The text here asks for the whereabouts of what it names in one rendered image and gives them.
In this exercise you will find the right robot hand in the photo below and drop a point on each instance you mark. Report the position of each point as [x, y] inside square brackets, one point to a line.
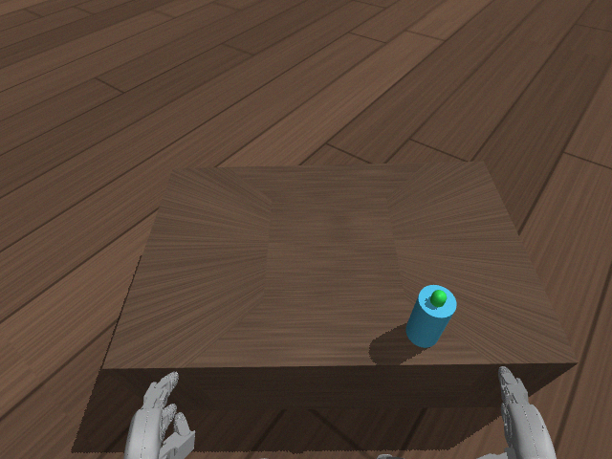
[525, 431]

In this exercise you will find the bottle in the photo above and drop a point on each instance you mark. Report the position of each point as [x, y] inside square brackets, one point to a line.
[432, 311]

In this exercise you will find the left robot hand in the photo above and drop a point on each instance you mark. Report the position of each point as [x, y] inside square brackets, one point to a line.
[148, 425]

